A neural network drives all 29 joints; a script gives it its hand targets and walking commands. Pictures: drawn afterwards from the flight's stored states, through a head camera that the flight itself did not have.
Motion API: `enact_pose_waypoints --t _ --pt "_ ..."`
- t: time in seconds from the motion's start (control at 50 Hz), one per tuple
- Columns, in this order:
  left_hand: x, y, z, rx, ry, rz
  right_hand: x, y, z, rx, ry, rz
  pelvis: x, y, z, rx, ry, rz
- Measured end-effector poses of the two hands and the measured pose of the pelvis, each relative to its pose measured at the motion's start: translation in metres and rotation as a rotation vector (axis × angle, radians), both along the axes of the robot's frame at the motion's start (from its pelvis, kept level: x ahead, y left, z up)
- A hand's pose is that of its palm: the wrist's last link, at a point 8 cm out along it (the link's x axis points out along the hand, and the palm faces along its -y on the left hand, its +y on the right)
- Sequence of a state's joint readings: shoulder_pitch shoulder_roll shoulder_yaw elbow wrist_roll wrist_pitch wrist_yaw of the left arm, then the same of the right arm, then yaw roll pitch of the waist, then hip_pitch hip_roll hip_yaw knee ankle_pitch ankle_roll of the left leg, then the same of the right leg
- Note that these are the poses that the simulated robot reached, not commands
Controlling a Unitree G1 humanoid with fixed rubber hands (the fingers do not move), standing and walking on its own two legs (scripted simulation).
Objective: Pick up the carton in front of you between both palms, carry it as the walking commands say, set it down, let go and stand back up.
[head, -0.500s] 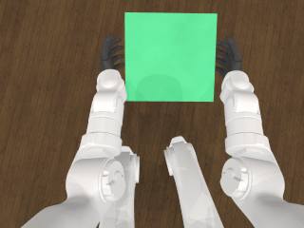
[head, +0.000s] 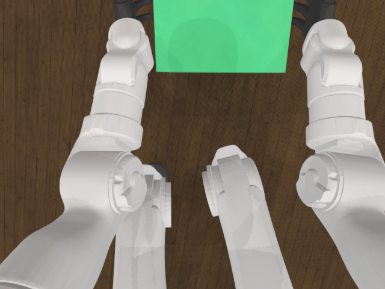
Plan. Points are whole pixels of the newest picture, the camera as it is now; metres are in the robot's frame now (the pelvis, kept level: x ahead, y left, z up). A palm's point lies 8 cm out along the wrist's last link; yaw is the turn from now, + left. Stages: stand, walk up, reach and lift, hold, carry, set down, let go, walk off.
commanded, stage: set down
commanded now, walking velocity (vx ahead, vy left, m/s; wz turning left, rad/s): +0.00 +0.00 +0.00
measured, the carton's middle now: (215, 20) +0.55 -0.14 -0.26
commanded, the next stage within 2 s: none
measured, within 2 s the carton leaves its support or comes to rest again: rests again in 0.56 s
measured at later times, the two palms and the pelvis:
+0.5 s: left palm (129, 21) +0.55 +0.02 -0.18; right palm (312, 23) +0.48 -0.28 -0.17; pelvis +0.01 +0.01 -0.03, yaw -1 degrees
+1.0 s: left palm (128, 16) +0.57 +0.02 -0.19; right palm (309, 17) +0.50 -0.28 -0.19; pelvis +0.01 +0.01 -0.03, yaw -1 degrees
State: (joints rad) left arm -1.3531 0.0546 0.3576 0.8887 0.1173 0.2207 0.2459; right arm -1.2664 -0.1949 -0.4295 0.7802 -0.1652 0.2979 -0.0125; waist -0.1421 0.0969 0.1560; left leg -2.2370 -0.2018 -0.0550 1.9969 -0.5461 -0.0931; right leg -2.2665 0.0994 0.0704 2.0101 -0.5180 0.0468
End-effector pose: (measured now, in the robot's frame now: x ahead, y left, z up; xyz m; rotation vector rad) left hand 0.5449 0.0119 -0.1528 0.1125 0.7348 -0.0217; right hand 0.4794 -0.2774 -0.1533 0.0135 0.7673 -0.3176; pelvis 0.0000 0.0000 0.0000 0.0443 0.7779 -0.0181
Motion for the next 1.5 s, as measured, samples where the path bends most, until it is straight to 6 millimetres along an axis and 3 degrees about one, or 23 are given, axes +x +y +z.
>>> enact_pose_waypoints --t 0.12,0.22,0.58,0.82,1.22,1.3,1.38,1.44,1.5 --pt "0.003 0.001 -0.023 -0.028 0.021 0.009 0.006 -0.002 -0.02 -0.006 0.023 0.013 0.007 -0.006 -0.014 0.001 -0.03 0.016" --pt "0.009 0.003 -0.025 -0.031 0.008 0.0 0.013 -0.001 -0.02 -0.005 0.021 0.018 0.011 -0.007 -0.02 -0.01 -0.028 0.016" --pt "0.011 0.004 -0.026 -0.04 0.013 -0.062 0.007 -0.004 -0.023 0.021 0.012 0.034 0.005 0.008 -0.029 -0.033 -0.08 0.02" --pt "0.021 0.004 -0.036 -0.06 0.011 -0.089 0.018 -0.006 -0.032 0.034 0.002 0.051 0.014 0.006 -0.029 -0.028 -0.056 0.015" --pt "0.02 0.008 -0.043 -0.047 -0.019 -0.157 0.013 -0.009 -0.044 0.046 -0.011 0.066 0.009 0.006 -0.038 -0.028 -0.109 0.005" --pt "0.006 0.026 -0.068 -0.004 0.043 -0.135 -0.008 -0.021 -0.068 0.019 0.054 0.011 0.009 0.004 -0.039 -0.021 -0.129 -0.001" --pt "-0.003 0.044 -0.088 0.008 0.057 -0.104 -0.02 -0.039 -0.08 -0.005 0.043 -0.051 0.008 0.003 -0.043 -0.019 -0.149 -0.01" --pt "0.002 0.042 -0.086 -0.002 0.022 -0.11 -0.018 -0.048 -0.079 -0.01 0.006 -0.066 0.006 0.003 -0.048 -0.017 -0.17 -0.017" --pt "0.014 0.034 -0.07 -0.022 -0.041 -0.105 -0.01 -0.053 -0.07 -0.009 -0.042 -0.067 0.003 0.002 -0.051 -0.017 -0.186 -0.022"
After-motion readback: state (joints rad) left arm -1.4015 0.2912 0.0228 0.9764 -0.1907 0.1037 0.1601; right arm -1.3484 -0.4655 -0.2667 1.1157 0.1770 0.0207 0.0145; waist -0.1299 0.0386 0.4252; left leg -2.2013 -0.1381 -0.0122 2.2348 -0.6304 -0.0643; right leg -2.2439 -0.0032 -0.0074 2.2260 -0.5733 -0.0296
